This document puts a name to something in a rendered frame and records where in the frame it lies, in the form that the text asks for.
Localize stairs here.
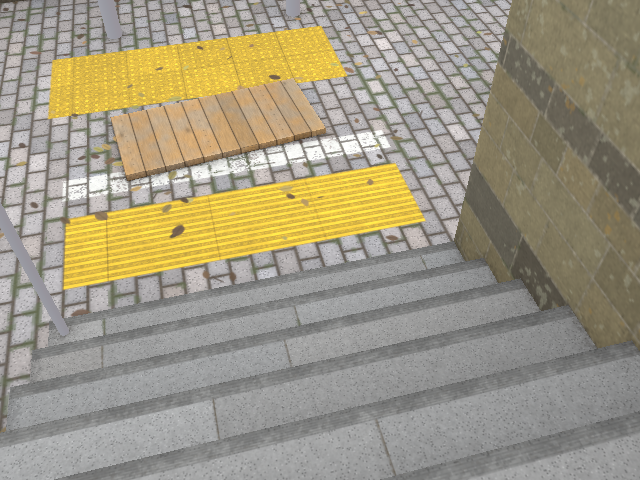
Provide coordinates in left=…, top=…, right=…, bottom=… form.
left=0, top=241, right=640, bottom=480

